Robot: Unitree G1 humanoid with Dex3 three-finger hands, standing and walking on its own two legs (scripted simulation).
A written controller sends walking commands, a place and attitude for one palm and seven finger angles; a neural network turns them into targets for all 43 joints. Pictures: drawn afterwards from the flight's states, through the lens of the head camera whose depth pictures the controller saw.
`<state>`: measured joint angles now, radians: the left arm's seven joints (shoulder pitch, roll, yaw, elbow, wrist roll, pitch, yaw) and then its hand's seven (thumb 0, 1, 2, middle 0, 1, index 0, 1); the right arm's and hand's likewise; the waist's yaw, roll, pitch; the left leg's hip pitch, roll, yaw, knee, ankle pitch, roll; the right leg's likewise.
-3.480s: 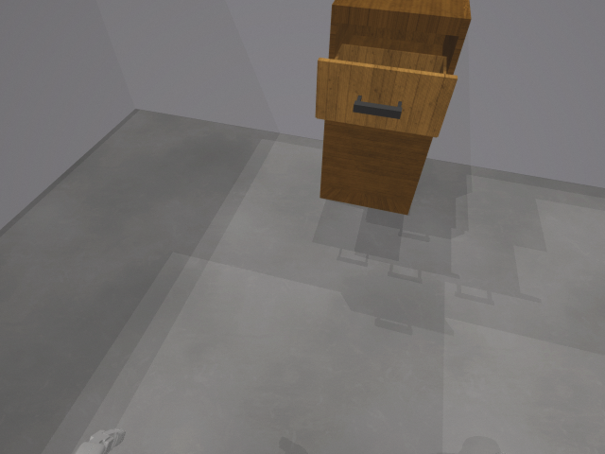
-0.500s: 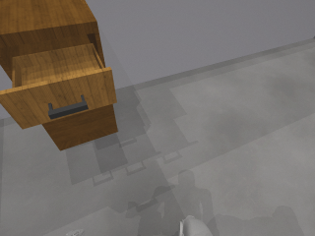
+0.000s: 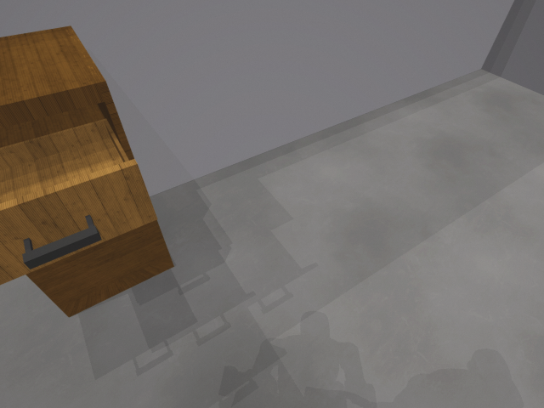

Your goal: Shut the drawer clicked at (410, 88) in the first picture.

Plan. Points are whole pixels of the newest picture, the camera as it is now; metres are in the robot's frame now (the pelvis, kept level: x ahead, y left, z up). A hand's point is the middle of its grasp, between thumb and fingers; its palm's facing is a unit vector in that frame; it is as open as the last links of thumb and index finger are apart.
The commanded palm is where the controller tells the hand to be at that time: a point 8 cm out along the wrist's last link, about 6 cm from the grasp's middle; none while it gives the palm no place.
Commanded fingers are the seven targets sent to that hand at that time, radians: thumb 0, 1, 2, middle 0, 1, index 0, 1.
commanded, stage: turn to face it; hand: left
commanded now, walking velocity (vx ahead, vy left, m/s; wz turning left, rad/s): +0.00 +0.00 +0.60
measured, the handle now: (61, 239) +0.43 +0.45 -0.06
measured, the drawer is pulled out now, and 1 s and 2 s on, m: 0.28 0.28 0.28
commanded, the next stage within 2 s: take the last steps up to it in 0.84 s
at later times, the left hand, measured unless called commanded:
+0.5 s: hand out of the picture +0.00 +0.23 -0.16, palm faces +0.30 -0.91 -0.27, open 7.4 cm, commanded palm none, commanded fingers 0.00 0.90 0.90 -0.20 -0.30 -0.20 -0.30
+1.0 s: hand out of the picture -0.14 +0.13 -0.16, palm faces +0.55 -0.80 -0.24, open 7.4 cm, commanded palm none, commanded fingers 0.00 0.90 0.90 -0.20 -0.30 -0.20 -0.30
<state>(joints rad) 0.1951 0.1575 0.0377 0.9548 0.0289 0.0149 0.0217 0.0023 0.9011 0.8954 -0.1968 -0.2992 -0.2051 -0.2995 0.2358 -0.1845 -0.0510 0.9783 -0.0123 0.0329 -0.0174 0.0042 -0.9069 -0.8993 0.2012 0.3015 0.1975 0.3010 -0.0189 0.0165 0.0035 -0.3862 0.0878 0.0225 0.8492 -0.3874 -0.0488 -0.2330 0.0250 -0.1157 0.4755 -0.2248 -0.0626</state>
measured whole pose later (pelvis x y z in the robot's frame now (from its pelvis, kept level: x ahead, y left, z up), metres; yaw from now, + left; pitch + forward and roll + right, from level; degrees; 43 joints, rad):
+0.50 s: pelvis -0.02 +0.00 +0.01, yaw +16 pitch +1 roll -1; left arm 0.16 0.23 0.08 0.95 0.01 0.06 0.03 0.00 0.91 0.90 -0.19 -0.30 -0.20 -0.30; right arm 0.26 -0.20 -0.06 0.97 -0.02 0.04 -0.01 0.01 -0.90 -0.90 0.21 0.30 0.20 0.30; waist -0.03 0.02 0.06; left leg -0.32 -0.05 -0.12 0.45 -0.14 0.02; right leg -0.37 -0.03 0.02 0.83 -0.43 0.07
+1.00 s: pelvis -0.05 -0.04 +0.00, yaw +30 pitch +0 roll +1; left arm 0.30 0.18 0.03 0.96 0.04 0.01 0.02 0.00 0.90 0.90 -0.20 -0.30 -0.21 -0.30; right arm 0.13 -0.24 -0.07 0.96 -0.01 0.07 0.01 0.01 -0.91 -0.90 0.20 0.30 0.20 0.30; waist 0.05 -0.01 0.08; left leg -0.31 0.02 0.02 0.78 -0.45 -0.05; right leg -0.22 -0.10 -0.17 0.50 -0.27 0.00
